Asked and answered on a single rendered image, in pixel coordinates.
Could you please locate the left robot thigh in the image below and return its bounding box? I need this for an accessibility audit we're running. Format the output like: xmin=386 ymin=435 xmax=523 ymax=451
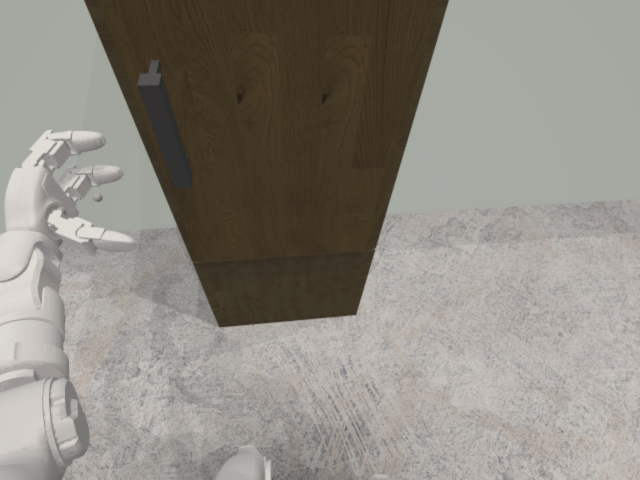
xmin=215 ymin=453 xmax=272 ymax=480

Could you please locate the robot left shin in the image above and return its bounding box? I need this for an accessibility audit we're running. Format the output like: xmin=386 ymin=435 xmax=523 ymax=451
xmin=237 ymin=445 xmax=260 ymax=455

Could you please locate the left robot hand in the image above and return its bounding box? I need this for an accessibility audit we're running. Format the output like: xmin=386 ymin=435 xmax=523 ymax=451
xmin=4 ymin=130 xmax=137 ymax=255

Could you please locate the cupboard door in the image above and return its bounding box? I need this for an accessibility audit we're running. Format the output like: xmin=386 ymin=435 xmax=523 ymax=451
xmin=98 ymin=0 xmax=439 ymax=262

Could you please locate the robot left upper arm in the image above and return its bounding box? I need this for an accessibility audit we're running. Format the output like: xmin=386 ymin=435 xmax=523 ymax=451
xmin=0 ymin=377 xmax=90 ymax=480

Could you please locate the handle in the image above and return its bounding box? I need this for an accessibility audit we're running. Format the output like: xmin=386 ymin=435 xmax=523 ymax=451
xmin=137 ymin=60 xmax=193 ymax=188

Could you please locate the robot left forearm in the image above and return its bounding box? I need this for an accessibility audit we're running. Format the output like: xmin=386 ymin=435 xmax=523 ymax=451
xmin=0 ymin=230 xmax=69 ymax=392

